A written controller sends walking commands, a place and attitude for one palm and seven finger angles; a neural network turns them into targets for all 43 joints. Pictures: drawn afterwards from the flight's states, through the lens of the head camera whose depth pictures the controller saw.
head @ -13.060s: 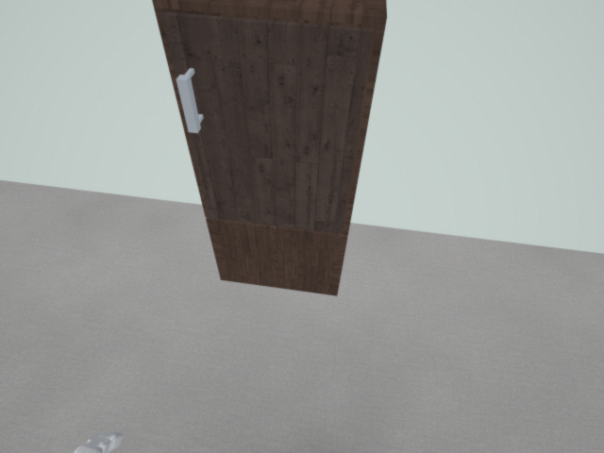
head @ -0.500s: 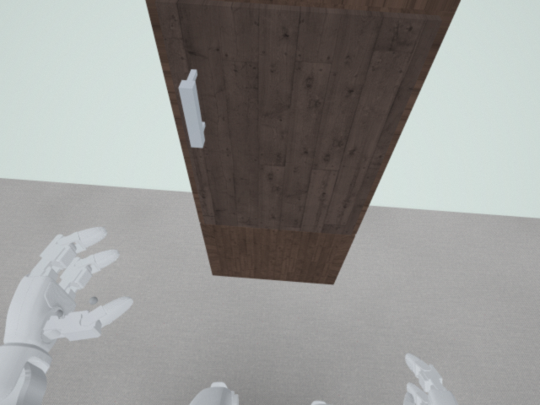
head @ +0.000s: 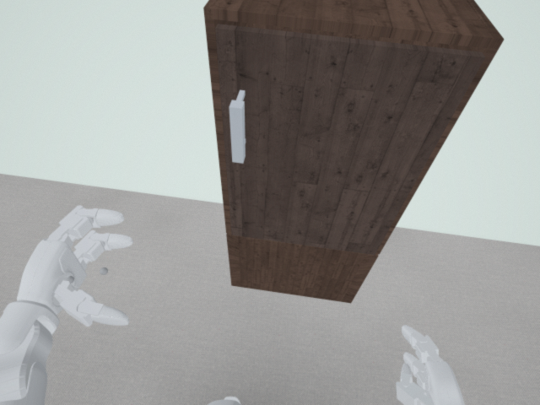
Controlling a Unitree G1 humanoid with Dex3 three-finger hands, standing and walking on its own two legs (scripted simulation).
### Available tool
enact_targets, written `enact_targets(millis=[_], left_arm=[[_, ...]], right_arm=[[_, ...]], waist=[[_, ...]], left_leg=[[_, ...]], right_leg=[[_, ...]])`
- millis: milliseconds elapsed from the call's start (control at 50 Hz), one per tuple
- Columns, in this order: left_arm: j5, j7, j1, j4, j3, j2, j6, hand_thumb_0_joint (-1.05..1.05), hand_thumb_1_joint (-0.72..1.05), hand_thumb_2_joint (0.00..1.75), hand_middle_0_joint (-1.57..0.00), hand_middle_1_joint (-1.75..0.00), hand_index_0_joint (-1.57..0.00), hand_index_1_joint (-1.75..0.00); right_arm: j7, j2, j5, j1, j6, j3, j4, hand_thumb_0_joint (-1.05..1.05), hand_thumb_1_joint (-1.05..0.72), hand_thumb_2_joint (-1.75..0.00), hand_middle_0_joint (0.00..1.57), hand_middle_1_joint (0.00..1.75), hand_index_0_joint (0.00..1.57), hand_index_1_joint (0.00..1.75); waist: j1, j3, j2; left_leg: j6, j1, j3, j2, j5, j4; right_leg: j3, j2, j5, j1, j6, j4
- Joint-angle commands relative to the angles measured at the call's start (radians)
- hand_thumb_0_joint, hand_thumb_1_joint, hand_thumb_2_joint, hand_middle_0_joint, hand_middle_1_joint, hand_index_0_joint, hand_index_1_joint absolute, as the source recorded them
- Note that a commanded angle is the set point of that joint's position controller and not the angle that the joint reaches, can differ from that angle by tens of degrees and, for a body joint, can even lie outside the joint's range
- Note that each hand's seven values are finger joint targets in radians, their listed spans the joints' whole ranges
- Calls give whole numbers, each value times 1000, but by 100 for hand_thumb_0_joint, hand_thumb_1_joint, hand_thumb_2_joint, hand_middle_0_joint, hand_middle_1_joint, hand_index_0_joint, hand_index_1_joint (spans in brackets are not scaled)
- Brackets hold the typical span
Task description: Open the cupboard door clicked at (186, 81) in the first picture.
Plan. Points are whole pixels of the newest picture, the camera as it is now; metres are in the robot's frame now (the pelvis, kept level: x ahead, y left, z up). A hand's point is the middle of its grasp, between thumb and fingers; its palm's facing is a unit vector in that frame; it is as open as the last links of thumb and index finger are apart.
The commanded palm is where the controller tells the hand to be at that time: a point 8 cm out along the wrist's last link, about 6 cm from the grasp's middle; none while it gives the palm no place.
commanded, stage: raise the hand with hooked fingers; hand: left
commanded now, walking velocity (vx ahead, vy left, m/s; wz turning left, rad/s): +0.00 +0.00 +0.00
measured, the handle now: (240, 127) +0.59 +0.11 +0.08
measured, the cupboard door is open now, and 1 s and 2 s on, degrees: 0 0 0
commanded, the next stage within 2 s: move the hooked fingers beside the handle in 0.78 s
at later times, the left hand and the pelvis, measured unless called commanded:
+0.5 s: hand (114, 244) +0.29 +0.24 +0.10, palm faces -0.04 -1.00 -0.02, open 14.0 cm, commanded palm +0.26 +0.29 +0.10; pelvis +0.00 -0.03 +0.01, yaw +0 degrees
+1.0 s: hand (135, 238) +0.31 +0.21 +0.10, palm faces -0.01 -1.00 -0.01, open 13.9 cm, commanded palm +0.29 +0.27 +0.10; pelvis +0.01 -0.05 +0.01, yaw +0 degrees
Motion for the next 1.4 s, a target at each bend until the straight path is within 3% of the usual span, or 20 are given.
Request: enact_targets(millis=[0, 40, 100, 200, 260, 300, 340, 420, 520, 580, 620, 700, 860, 900, 940, 1100, 1140, 1240, 1320, 1380], left_arm=[[-25, -12, -266, -216, 106, 236, -67, 0, -50, 30, -30, -120, -30, -120], [-24, -7, -305, -223, 134, 271, -87, 0, -50, 30, -30, -120, -30, -120], [-23, -16, -325, -171, 139, 273, -93, 0, -50, 30, -30, -120, -30, -120], [-28, -74, -365, -39, 136, 293, -32, 0, -50, 30, -30, -120, -30, -120], [-37, -101, -390, -11, 157, 331, -13, 0, -50, 30, -30, -120, -30, -120], [-43, -110, -364, 6, 148, 312, -13, 0, -50, 30, -30, -120, -30, -120], [-55, -117, -347, 2, 146, 299, -27, 0, -50, 30, -30, -120, -30, -120], [-62, -106, -348, -15, 184, 336, -58, 0, -50, 30, -30, -120, -30, -120], [-55, -84, -369, -59, 201, 355, -88, 0, -50, 30, -30, -120, -30, -120], [-53, -82, -363, -56, 187, 335, -94, 0, -50, 30, -30, -120, -30, -120], [-62, -87, -359, -35, 187, 335, -90, 0, -50, 30, -30, -120, -30, -120], [-62, -97, -338, -8, 176, 314, -83, 0, -50, 30, -30, -120, -30, -120], [-69, -101, -361, 33, 182, 319, -80, 0, -50, 30, -30, -120, -30, -120], [-61, -97, -413, 30, 157, 304, -89, 0, -50, 30, -30, -120, -30, -120], [-50, -88, -529, 53, 153, 329, -99, 0, -50, 30, -30, -120, -30, -120], [-16, -75, -651, 161, 127, 338, -121, 0, -50, 30, -30, -120, -30, -120], [-19, -78, -647, 216, 147, 358, -109, 0, -50, 30, -30, -120, -30, -120], [-11, -71, -623, 220, 165, 369, -107, 0, -50, 30, -30, -120, -30, -120], [-8, -53, -689, 232, 99, 293, -112, 0, -50, 30, -30, -120, -30, -120], [9, -33, -741, 250, 87, 289, -120, 0, -50, 30, -30, -120, -30, -120]], right_arm=[[-30, -171, 3, -25, -47, -70, -132, 0, -90, -90, 20, 30, 20, 30], [-32, -172, -2, -24, -47, -65, -125, 0, -90, -90, 20, 30, 20, 30], [-37, -170, 1, -22, -48, -64, -109, 0, -90, -90, 20, 30, 20, 30], [-48, -178, 12, -22, -41, -61, -101, 0, -90, -90, 20, 30, 20, 30], [-50, -181, 15, -17, -41, -62, -104, 0, -90, -90, 20, 30, 20, 30], [-47, -179, 13, -13, -45, -63, -109, 0, -90, -90, 20, 30, 20, 30], [-40, -180, 12, -9, -49, -66, -110, 0, -90, -90, 20, 30, 20, 30], [-30, -181, 7, -1, -51, -73, -107, 0, -90, -90, 20, 30, 20, 30], [-28, -176, 5, 5, -49, -75, -102, 0, -90, -90, 20, 30, 20, 30], [-31, -168, 10, 3, -48, -74, -100, 0, -90, -90, 20, 30, 20, 30], [-34, -172, 10, 3, -46, -73, -96, 0, -90, -90, 20, 30, 20, 30], [-35, -168, 16, 0, -45, -74, -93, 0, -90, -90, 20, 30, 20, 30], [-35, -169, 18, -2, -34, -73, -92, 0, -90, -90, 20, 30, 20, 30], [-37, -167, 19, -2, -33, -72, -90, 0, -90, -90, 20, 30, 20, 30], [-43, -169, 19, 1, -27, -70, -70, 0, -90, -90, 20, 30, 20, 30], [-50, -170, 19, 17, -12, -70, -43, 0, -90, -90, 20, 30, 20, 30], [-46, -176, 18, 25, -2, -70, -48, 0, -90, -90, 20, 30, 20, 30], [-31, -176, 15, 44, 19, -78, -66, 0, -90, -90, 20, 30, 20, 30], [-24, -176, 15, 57, 36, -81, -73, 0, -90, -90, 20, 30, 20, 30], [-23, -182, 14, 76, 49, -86, -63, 0, -90, -90, 20, 30, 20, 30]], waist=[[-13, -189, 89], [-8, -198, 118], [-13, -179, 137], [-20, -140, 82], [-14, -154, 75], [-12, -160, 49], [-7, -164, 43], [-2, -173, 41], [-4, -194, 85], [-14, -194, 96], [-13, -181, 53], [-15, -189, 54], [-12, -190, -15], [-23, -196, 6], [-45, -171, 23], [-50, -225, 53], [-38, -234, 5], [-13, -289, 61], [-41, -233, 14], [-55, -238, 31]], left_leg=[[-90, 340, -199, 50, 110, -227], [-101, 371, -206, 50, 131, -238], [-92, 374, -197, 48, 110, -248], [-68, 320, -167, 33, 70, -258], [-61, 319, -147, 22, 107, -250], [-54, 312, -134, 17, 132, -239], [-52, 310, -122, 13, 171, -226], [-46, 288, -95, 4, 193, -201], [-42, 291, -77, 1, 222, -183], [-39, 284, -69, 0, 209, -179], [-38, 265, -68, 1, 214, -169], [-37, 262, -61, -2, 229, -163], [-36, 229, -59, -4, 233, -151], [-35, 241, -57, -5, 230, -152], [-35, 233, -59, -4, 203, -144], [-33, 252, -65, -1, 192, -150], [-34, 224, -65, 0, 207, -147], [-37, 262, -62, 0, 290, -146], [-36, 257, -70, 5, 270, -151], [-39, 277, -80, 10, 241, -158]], right_leg=[[6, 54, 106, -94, -42, -93], [8, 56, 110, -86, -47, -98], [14, 51, 107, -78, -45, -118], [17, 48, 110, -35, -44, -160], [23, 48, 130, -3, -46, -177], [26, 49, 146, 5, -44, -183], [32, 52, 179, 18, -45, -182], [54, 49, 208, 41, -43, -182], [69, 44, 247, 53, -36, -173], [81, 38, 247, 50, -26, -181], [93, 36, 263, 62, -23, -182], [98, 28, 303, 66, -12, -180], [129, 12, 352, 87, 8, -178], [119, 17, 338, 69, 4, -174], [129, 18, 294, 38, 1, -179], [115, 19, 263, 29, -10, -168], [120, 18, 295, 57, -9, -159], [94, 29, 380, 71, -22, -130], [73, 42, 339, 11, -25, -128], [64, 44, 283, -34, -27, -131]])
